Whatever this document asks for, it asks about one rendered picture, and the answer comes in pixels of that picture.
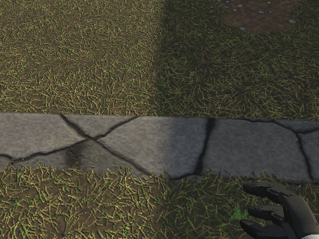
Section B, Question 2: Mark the robot right hand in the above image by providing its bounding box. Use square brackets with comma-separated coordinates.
[239, 179, 319, 239]

